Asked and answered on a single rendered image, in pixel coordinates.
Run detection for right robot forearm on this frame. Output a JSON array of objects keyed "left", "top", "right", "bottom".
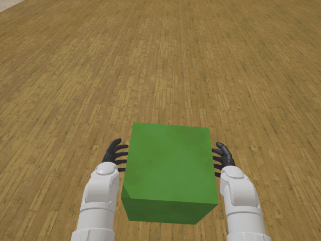
[{"left": 220, "top": 166, "right": 271, "bottom": 241}]

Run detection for carton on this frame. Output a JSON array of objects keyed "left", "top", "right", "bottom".
[{"left": 121, "top": 123, "right": 219, "bottom": 225}]

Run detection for left robot forearm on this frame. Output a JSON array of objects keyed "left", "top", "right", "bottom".
[{"left": 71, "top": 162, "right": 119, "bottom": 241}]

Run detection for left robot hand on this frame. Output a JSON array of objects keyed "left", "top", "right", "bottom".
[{"left": 102, "top": 138, "right": 128, "bottom": 172}]

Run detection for right robot hand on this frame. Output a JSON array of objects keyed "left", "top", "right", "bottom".
[{"left": 212, "top": 142, "right": 236, "bottom": 178}]

